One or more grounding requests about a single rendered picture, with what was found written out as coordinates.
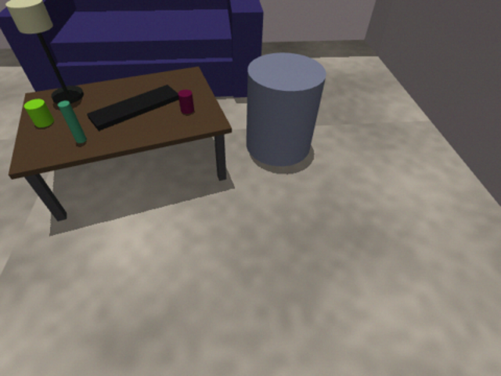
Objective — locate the coffee table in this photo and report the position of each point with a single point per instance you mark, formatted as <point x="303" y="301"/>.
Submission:
<point x="38" y="150"/>

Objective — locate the sofa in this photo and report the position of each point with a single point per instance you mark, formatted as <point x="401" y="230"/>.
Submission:
<point x="101" y="40"/>

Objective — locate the desk lamp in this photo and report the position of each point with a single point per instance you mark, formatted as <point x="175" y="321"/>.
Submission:
<point x="31" y="17"/>

